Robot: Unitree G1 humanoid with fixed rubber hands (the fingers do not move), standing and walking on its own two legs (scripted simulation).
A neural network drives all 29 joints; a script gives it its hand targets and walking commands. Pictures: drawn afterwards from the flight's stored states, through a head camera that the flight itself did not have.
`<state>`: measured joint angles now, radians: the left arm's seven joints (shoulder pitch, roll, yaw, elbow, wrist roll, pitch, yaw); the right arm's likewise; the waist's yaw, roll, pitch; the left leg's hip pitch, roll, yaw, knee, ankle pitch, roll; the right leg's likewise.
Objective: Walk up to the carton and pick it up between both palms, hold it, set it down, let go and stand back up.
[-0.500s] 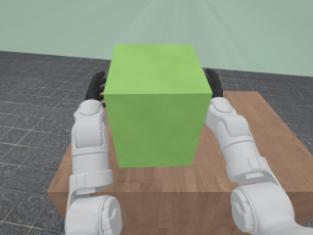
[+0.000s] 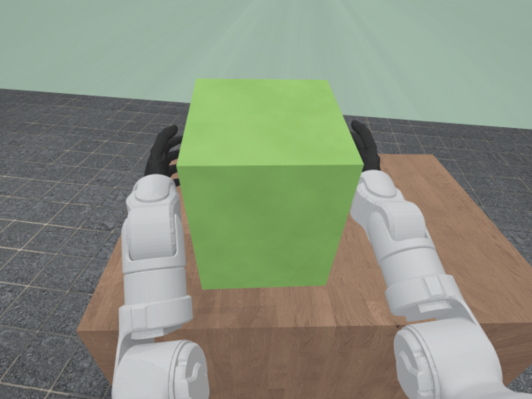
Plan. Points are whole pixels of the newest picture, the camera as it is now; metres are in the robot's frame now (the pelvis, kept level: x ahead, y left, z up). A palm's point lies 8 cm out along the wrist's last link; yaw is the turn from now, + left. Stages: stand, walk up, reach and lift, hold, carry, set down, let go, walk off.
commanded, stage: hold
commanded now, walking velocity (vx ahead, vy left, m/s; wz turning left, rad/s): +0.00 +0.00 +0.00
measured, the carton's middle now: (263, 186) +0.39 +0.00 +0.19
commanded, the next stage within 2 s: none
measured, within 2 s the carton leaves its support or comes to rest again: neither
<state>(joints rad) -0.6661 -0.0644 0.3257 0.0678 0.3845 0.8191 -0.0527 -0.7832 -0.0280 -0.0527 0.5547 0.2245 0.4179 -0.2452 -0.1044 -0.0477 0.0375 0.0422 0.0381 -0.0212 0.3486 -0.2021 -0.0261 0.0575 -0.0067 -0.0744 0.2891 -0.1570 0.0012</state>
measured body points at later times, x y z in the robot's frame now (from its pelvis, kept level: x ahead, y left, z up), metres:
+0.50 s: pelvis +0.00 +0.00 +0.00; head -0.06 +0.02 +0.45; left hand +0.37 +0.15 +0.23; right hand +0.38 -0.14 +0.22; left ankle +0.01 +0.13 -0.75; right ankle +0.02 -0.12 -0.75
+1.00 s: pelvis +0.00 +0.00 +0.00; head -0.06 +0.03 +0.44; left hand +0.37 +0.15 +0.23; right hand +0.38 -0.14 +0.23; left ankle +0.01 +0.13 -0.75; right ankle +0.02 -0.12 -0.75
